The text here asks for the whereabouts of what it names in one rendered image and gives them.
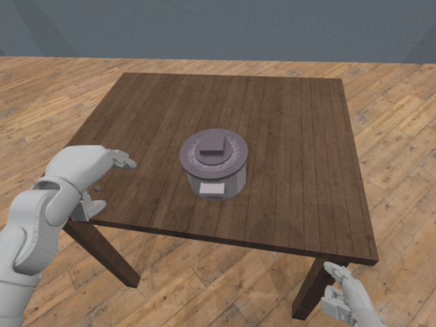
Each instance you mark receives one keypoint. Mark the lid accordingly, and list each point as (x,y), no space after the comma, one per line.
(214,167)

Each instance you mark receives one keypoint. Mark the table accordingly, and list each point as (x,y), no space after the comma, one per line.
(304,193)

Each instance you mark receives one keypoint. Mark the robot right hand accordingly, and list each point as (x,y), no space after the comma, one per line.
(341,304)

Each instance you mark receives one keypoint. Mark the knob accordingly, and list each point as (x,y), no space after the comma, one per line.
(212,144)

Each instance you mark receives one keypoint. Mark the robot right forearm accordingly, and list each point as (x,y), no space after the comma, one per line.
(366,318)

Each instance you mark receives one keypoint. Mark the robot left hand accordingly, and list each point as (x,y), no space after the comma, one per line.
(82,166)

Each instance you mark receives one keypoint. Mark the robot left forearm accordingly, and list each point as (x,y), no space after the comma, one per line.
(29,242)

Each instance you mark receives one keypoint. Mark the pot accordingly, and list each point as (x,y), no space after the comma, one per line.
(219,190)

